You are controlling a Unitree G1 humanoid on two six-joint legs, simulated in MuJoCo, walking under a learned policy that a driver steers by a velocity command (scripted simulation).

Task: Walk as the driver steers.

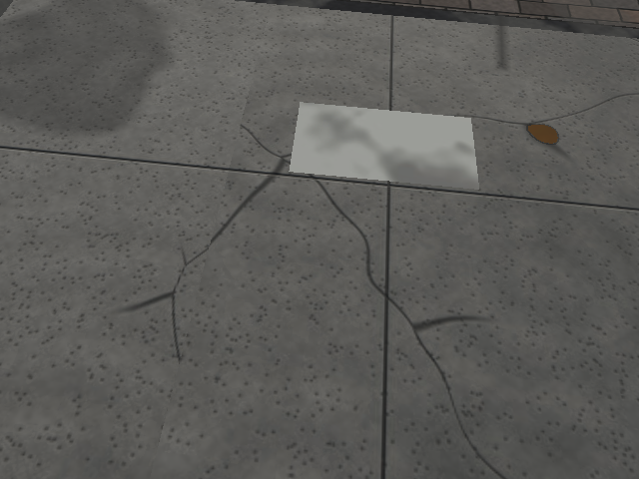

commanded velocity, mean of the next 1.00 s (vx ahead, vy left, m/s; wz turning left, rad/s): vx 0.49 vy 0.00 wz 0.25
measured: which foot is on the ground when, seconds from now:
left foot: down 0.00-0.14, up 0.16-0.58, down 0.60-1.00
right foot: up 0.00-0.10, down 0.12-0.62, up 0.64-1.00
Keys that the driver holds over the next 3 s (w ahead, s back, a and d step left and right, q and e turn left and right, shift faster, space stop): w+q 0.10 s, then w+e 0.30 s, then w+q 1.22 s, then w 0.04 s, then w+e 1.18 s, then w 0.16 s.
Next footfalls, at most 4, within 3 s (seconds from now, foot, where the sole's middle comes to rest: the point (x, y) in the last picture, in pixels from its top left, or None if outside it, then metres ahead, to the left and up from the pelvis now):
0.12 right None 0.27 -0.11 -0.78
0.60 left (246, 478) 0.47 0.11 -0.78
1.10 right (296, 329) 0.81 0.00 -0.78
1.64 left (168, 284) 0.94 0.31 -0.78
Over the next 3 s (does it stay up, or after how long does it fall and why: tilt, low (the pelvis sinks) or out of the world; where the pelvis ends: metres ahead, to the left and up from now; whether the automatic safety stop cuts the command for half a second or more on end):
stays up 1.51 0.52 0.01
